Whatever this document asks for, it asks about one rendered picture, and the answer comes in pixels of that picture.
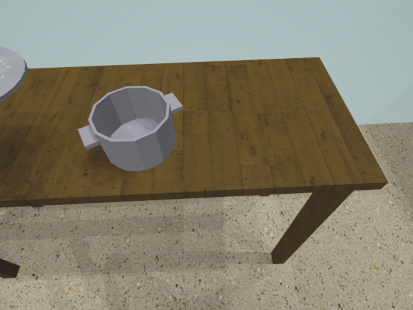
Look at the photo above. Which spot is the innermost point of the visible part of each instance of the lid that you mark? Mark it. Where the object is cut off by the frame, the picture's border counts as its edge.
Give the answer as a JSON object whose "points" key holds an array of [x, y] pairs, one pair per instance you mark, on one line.
{"points": [[13, 72]]}

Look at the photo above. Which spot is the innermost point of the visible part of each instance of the table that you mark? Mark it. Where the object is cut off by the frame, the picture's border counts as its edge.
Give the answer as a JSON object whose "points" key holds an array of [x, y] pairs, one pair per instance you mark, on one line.
{"points": [[248, 127]]}

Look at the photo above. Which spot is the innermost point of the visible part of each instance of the pot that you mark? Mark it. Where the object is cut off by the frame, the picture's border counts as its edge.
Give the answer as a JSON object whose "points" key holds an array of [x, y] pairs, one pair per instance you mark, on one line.
{"points": [[134, 126]]}

